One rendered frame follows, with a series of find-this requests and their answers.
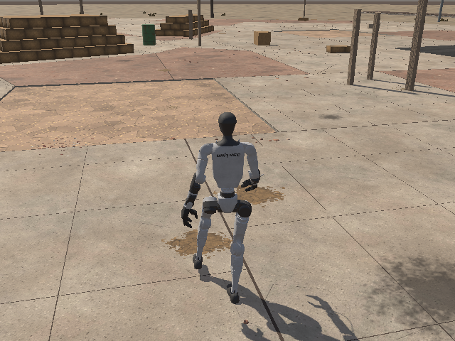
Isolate left robot thigh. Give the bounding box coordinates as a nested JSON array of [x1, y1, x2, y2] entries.
[[200, 196, 218, 229]]

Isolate robot left forearm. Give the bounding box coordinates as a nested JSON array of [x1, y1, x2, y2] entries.
[[183, 173, 200, 209]]

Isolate right robot shin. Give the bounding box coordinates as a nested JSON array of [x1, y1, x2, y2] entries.
[[230, 244, 245, 293]]

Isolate robot right forearm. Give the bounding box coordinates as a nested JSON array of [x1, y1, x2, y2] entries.
[[250, 169, 260, 185]]

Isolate right robot hand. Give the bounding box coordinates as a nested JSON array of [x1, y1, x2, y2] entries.
[[241, 179, 257, 192]]

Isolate robot left upper arm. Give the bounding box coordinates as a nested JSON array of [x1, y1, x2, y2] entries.
[[195, 143, 213, 184]]

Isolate robot right upper arm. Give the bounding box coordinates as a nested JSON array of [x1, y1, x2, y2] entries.
[[242, 142, 259, 179]]

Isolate left robot hand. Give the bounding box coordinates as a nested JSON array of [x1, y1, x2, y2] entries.
[[181, 206, 198, 228]]

